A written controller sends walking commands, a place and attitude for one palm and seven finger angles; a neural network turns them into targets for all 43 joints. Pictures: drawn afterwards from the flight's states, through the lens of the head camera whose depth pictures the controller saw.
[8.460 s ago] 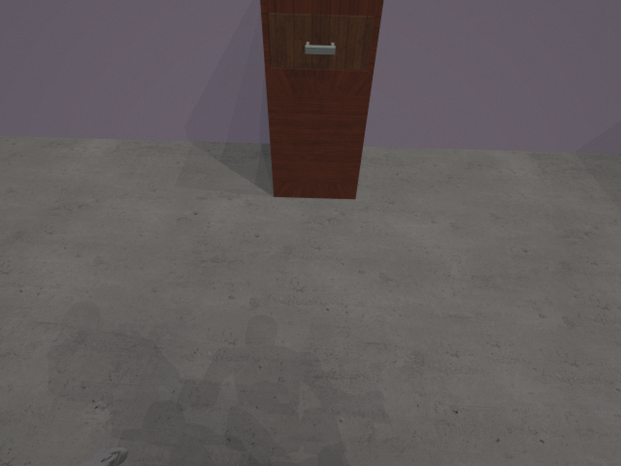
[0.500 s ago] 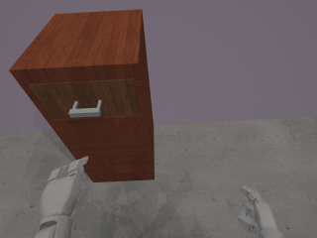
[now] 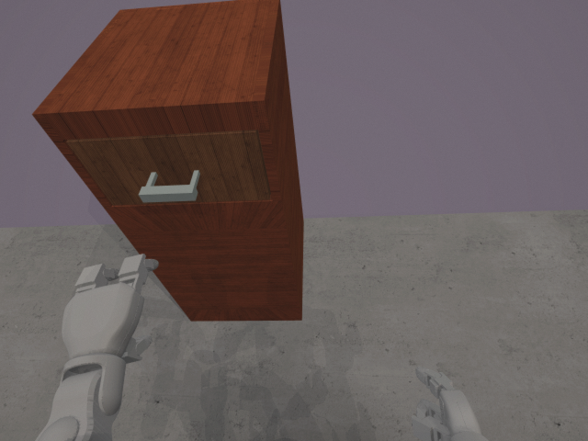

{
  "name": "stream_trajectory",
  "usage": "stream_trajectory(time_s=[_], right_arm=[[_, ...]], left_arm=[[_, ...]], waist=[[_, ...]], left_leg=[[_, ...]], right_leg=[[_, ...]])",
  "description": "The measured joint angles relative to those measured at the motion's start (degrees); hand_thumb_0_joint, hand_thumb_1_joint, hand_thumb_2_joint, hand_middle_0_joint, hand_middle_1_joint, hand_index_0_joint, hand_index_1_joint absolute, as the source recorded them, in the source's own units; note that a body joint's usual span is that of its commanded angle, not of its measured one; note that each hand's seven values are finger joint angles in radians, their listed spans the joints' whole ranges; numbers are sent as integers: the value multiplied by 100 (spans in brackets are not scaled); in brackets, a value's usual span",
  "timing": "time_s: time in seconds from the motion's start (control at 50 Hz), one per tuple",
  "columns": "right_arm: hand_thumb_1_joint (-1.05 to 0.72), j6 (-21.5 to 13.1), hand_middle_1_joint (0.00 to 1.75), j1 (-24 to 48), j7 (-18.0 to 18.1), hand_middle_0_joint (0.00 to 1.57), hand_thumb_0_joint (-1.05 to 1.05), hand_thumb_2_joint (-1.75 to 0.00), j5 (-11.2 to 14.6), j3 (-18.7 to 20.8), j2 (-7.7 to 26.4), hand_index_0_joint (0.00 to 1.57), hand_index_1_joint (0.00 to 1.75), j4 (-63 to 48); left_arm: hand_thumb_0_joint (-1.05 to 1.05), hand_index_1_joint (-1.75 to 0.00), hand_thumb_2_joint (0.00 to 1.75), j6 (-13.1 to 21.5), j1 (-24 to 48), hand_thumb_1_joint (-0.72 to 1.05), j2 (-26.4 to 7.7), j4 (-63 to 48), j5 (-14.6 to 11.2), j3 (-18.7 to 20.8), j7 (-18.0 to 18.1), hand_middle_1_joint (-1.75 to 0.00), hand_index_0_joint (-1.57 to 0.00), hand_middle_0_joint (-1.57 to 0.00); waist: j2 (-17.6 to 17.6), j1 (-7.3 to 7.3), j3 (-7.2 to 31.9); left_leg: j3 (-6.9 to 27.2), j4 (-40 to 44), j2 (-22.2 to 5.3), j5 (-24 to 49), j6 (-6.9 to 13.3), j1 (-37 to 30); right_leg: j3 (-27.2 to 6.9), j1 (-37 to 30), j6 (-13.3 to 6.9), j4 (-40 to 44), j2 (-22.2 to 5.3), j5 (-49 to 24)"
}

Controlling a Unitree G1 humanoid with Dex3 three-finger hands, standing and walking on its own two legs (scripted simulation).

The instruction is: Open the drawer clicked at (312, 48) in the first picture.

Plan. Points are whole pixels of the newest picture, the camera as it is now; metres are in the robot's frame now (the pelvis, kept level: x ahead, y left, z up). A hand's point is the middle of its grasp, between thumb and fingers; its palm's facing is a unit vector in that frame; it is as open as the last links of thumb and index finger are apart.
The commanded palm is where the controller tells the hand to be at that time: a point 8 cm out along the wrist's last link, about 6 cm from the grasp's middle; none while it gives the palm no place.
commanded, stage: raise the hand with hooked fingers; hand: left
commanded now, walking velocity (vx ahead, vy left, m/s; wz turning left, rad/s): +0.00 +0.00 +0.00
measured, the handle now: (171, 185) +0.55 +0.30 +0.00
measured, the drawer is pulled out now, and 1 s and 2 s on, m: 0.00 0.00 0.00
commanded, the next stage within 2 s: move the hooked fingers above the handle in 1.08 s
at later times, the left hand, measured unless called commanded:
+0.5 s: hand (105, 278) +0.29 +0.27 +0.09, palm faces +0.09 -0.06 -0.99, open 13.6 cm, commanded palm +0.26 +0.27 +0.14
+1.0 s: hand (110, 264) +0.31 +0.26 +0.10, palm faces +0.01 -0.08 -1.00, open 13.9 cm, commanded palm +0.28 +0.27 +0.16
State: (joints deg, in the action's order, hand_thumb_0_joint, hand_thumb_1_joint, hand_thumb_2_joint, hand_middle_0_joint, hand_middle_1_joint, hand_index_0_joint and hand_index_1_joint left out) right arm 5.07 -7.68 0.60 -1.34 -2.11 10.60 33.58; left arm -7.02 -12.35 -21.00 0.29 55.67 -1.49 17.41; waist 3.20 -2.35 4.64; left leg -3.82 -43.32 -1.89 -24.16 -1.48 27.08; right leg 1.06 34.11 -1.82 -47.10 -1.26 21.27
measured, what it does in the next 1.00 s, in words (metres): stands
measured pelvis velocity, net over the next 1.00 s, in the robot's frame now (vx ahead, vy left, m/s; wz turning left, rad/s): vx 0.01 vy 0.02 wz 0.03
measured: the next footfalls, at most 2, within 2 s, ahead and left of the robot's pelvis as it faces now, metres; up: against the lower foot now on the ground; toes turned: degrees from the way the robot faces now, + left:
none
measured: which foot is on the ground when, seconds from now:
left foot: down 0.00-1.00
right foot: down 0.00-1.00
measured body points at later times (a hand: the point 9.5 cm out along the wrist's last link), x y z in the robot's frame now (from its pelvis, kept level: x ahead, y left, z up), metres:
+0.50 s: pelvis +0.00 +0.03 +0.02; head +0.02 -0.01 +0.47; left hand +0.28 +0.27 +0.14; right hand +0.22 -0.18 -0.07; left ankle -0.03 +0.14 -0.71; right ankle +0.02 -0.09 -0.71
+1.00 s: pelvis +0.01 +0.02 +0.03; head +0.04 -0.01 +0.48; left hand +0.30 +0.26 +0.16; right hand +0.19 -0.20 -0.09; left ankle -0.03 +0.14 -0.71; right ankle +0.02 -0.09 -0.71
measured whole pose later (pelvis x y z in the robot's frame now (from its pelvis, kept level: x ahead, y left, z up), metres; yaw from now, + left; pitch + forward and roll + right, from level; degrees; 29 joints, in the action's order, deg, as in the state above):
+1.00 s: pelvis +0.01 +0.02 +0.03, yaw +1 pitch +3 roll +1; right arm 5.0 -9.4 1.0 -0.5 1.0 15.0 36.1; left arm 1.8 4.1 -25.9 4.0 55.1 -3.1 4.2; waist 3.9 -4.6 0.0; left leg -2.5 -27.2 -0.4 -17.0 0.1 12.9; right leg 2.6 18.1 0.0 -29.3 -2.2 13.9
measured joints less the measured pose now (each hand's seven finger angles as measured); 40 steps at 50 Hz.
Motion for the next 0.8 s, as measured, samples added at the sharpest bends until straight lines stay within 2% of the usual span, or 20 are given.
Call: stream_trajectory(time_s=[0.06,0.1,0.18,0.24,0.3,0.34,0.42,0.48,0.6,0.72,0.8], right_arm=[[-90,-42,30,-261,52,21,1,-90,-22,43,169,21,30,37],[-90,-83,30,-373,72,21,1,-90,-74,144,289,21,30,71],[-90,-188,30,-437,88,20,1,-90,-186,398,479,21,30,172],[-90,-236,30,-351,69,20,1,-90,-212,539,540,20,30,227],[-90,-245,30,-174,37,20,1,-90,-163,593,530,20,30,241],[-91,-229,30,-43,32,20,1,-90,-100,575,489,20,30,233],[-91,-164,30,148,43,20,1,-90,34,429,351,20,30,151],[-90,-98,30,204,63,20,1,-90,74,264,242,20,30,60],[-90,-30,30,206,85,20,1,-90,76,59,129,21,30,-3],[-90,-30,30,98,100,20,1,-90,89,73,186,21,30,129],[-90,-7,30,9,68,20,1,-90,111,139,269,21,30,202]], left_arm=[[0,-83,54,137,-288,7,-70,-171,-15,-31,-342,-83,-27,-28],[0,-86,52,383,-410,2,-127,-263,62,-29,-378,-86,-28,-28],[0,-92,48,919,-424,-7,-200,-357,224,43,-100,-92,-29,-29],[0,-97,45,1080,-213,-14,-247,-327,312,114,200,-97,-30,-30],[0,-101,42,922,194,-21,-248,-150,312,118,331,-101,-30,-30],[0,-104,40,684,500,-26,-221,6,267,57,268,-104,-30,-31],[0,-110,36,179,980,-35,-165,226,126,-168,-172,-110,-31,-31],[0,-114,34,17,1198,-40,-198,276,90,-325,-593,-114,-31,-31],[0,-118,31,195,1578,-47,-373,377,112,-401,-1130,-118,-32,-32],[0,-119,30,447,1943,-49,-532,479,37,-312,-1294,-120,-32,-32],[0,-120,30,489,2002,-49,-546,527,-59,-206,-1387,-120,-32,-32]], waist=[[-26,40,-117],[-65,19,-209],[-112,-69,-311],[-111,-114,-270],[-62,-117,-212],[-10,-115,-186],[67,-132,-165],[74,-165,-179],[37,-254,-332],[60,-303,-435],[99,-276,-432]], left_leg=[[-22,359,12,142,32,-320],[5,453,20,184,32,-415],[83,428,46,184,56,-417],[113,340,72,148,87,-355],[122,300,104,128,122,-357],[115,353,124,148,146,-439],[73,646,169,267,183,-743],[53,903,192,375,197,-993],[100,1227,182,520,186,-1329],[177,1411,170,615,173,-1455],[170,1521,165,666,172,-1474]], right_leg=[[-16,-317,26,347,6,-138],[13,-443,39,475,-3,-187],[88,-534,70,560,-38,-219],[113,-514,99,532,-69,-207],[118,-540,132,528,-101,-204],[109,-627,159,591,-118,-231],[68,-903,201,840,-147,-337],[52,-1128,214,1049,-157,-420],[108,-1493,204,1388,-138,-552],[192,-1680,194,1638,-124,-655],[188,-1696,195,1749,-113,-710]])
